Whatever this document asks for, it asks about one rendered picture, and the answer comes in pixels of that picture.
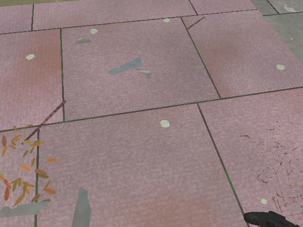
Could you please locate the right robot hand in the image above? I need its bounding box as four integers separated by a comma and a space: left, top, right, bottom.
243, 211, 300, 227

